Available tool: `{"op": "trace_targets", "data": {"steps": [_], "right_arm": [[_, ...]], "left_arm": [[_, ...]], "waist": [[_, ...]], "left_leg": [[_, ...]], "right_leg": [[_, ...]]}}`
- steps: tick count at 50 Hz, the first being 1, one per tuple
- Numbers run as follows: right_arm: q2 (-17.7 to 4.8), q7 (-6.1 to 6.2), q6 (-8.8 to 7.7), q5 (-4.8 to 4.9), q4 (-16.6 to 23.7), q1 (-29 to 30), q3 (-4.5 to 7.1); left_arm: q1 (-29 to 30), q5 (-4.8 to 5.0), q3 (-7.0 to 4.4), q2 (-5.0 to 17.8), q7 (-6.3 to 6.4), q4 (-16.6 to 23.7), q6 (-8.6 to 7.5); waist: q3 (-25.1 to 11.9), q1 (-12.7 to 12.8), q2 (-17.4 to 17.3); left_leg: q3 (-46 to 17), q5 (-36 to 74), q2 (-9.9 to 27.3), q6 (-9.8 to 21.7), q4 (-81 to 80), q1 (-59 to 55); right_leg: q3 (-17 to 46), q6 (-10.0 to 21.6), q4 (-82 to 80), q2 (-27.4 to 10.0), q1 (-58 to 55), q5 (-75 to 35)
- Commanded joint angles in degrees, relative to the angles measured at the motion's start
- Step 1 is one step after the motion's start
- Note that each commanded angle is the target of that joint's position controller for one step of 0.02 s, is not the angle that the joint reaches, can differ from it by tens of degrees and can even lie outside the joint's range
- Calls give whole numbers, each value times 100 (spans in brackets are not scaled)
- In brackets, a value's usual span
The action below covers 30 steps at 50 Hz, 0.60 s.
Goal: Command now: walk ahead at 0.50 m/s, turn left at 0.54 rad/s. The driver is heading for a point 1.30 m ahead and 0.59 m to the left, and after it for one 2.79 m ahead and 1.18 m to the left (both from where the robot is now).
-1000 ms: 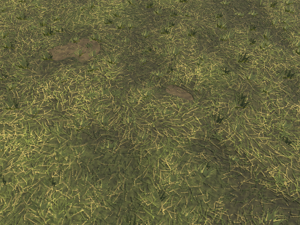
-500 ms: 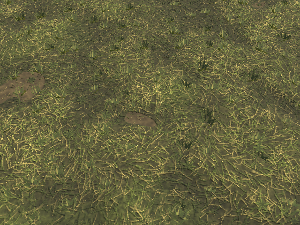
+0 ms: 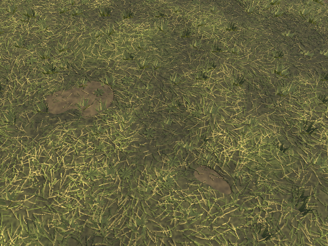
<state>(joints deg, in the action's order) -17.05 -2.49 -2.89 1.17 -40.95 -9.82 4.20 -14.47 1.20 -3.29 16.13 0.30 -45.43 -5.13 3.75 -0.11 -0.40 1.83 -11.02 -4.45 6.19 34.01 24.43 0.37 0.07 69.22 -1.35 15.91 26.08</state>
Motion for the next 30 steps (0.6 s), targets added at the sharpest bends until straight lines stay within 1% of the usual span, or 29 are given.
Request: {"op": "trace_targets", "data": {"steps": [1,2,4,5,6,8,10,12,14,15,16,17,18,19,20,21,22,23,24,25,26,27,28,30], "right_arm": [[-606,73,-105,-22,309,-449,166],[-563,98,-102,-74,394,-347,140],[-666,157,-115,-54,410,-338,169],[-753,196,-117,-52,394,-400,192],[-831,238,-106,-42,372,-463,213],[-879,297,-63,-7,328,-596,230],[-895,328,-13,8,286,-763,235],[-920,338,24,28,217,-955,245],[-857,356,56,47,183,-1044,234],[-849,368,65,39,188,-1025,238],[-855,375,75,25,206,-962,248],[-799,373,88,17,243,-859,237],[-607,360,79,-8,291,-830,170],[-256,335,63,-91,388,-910,36],[57,330,11,81,574,-1741,-65],[-569,351,13,143,405,-1700,28],[-888,349,44,96,462,-1068,122],[-858,358,72,25,525,-750,132],[-788,338,70,-32,597,-547,147],[-686,296,86,4,627,-568,151],[-576,270,114,47,634,-615,139],[-463,256,144,62,654,-614,120],[-387,248,171,52,706,-535,99],[-309,240,194,18,816,-320,67]], "left_arm": [[404,-118,-175,786,6,683,-297],[300,-151,-195,783,-2,674,-220],[209,-200,-166,626,8,674,-97],[320,-212,-139,551,19,716,-55],[538,-216,-108,485,29,789,-33],[1009,-208,-43,350,18,898,-39],[1413,-158,-8,307,-31,979,-75],[1672,-89,-31,404,-84,1059,-119],[1705,-66,-89,567,-135,1088,-172],[1641,-60,-125,648,-154,1080,-202],[1485,-52,-163,719,-161,1050,-232],[1132,-54,-211,773,-152,955,-263],[579,-109,-297,921,-117,830,-293],[-232,-204,-375,1215,-69,763,-304],[-679,-266,-480,1676,-95,557,-226],[-561,-124,-375,1141,-127,623,-205],[-318,-104,-276,787,-97,685,-168],[-50,-155,-221,685,-86,701,-126],[103,-173,-179,560,-76,651,-100],[163,-204,-145,494,-56,611,-107],[173,-191,-142,460,-50,568,-125],[152,-163,-149,468,-49,514,-145],[127,-144,-173,539,-48,456,-165],[81,-147,-227,700,-39,354,-174]], "waist": [[-696,-103,66],[-650,35,-67],[-598,128,-127],[-538,111,-137],[-462,59,-172],[-406,-126,-322],[-419,-325,-453],[-419,-435,-513],[-433,-402,-556],[-429,-336,-617],[-432,-226,-707],[-505,-10,-760],[-844,267,-686],[-1637,573,-47],[-2226,177,1961],[-1860,313,1442],[-1151,479,889],[-781,404,509],[-481,330,467],[-404,207,623],[-381,165,726],[-364,146,731],[-309,139,674],[-242,151,523]], "left_leg": [[-2570,1038,1569,1162,-1831,-2320],[-2392,1326,1446,1141,-1952,-1926],[-2055,1853,1321,1154,-2067,-1453],[-1879,1999,1239,1125,-2097,-1251],[-1730,2004,1146,1060,-2106,-1104],[-1494,1667,895,828,-2027,-921],[-1514,1175,810,667,-1936,-865],[-1804,811,940,612,-1808,-1016],[-2191,525,1094,544,-1494,-1379],[-2385,482,1181,502,-1333,-1521],[-2538,529,1238,449,-1158,-1597],[-2574,645,1171,361,-898,-1571],[-2398,862,895,186,-254,-1407],[-1914,108,517,-27,1313,-786],[-1193,-2325,-238,-395,3151,1250],[-1312,-2174,250,-475,3934,1993],[-1199,-1620,441,-509,4122,2154],[-1022,-1205,632,-542,4033,1974],[-1015,-937,782,-559,3781,1871],[-994,-764,928,-555,3613,1619],[-914,-687,989,-562,3476,1490],[-840,-656,1018,-580,3369,1486],[-808,-576,1058,-609,3219,1563],[-792,-287,1108,-684,2813,1787]], "right_leg": [[514,22,-99,-418,2339,-583],[512,-47,-267,-471,2023,-730],[370,-247,-746,-473,1842,-909],[299,-339,-1061,-435,1825,-1110],[246,-421,-1483,-382,1840,-1413],[207,-483,-2477,-216,1633,-2243],[174,-498,-3285,-3,1325,-2890],[249,-470,-3675,108,1177,-3068],[418,-362,-3997,129,1121,-2866],[469,-279,-4073,122,1050,-2661],[473,-177,-4112,111,883,-2406],[389,-49,-4291,128,447,-2333],[418,139,-4397,-5,-435,-2303],[1335,482,-4344,-947,-1856,-1836],[4110,1449,-4953,-2191,-3512,-484],[4638,1419,-5241,-2273,-3328,883],[3671,1160,-5302,-2011,-2678,699],[2875,1004,-5343,-1762,-2023,-123],[2306,967,-5447,-1537,-1535,-814],[1854,903,-5565,-1380,-1223,-1246],[1538,901,-5695,-1284,-1079,-1467],[1289,948,-5791,-1266,-1018,-1679],[1096,1004,-5887,-1300,-977,-1883],[770,1104,-6009,-1389,-1050,-2316]]}}
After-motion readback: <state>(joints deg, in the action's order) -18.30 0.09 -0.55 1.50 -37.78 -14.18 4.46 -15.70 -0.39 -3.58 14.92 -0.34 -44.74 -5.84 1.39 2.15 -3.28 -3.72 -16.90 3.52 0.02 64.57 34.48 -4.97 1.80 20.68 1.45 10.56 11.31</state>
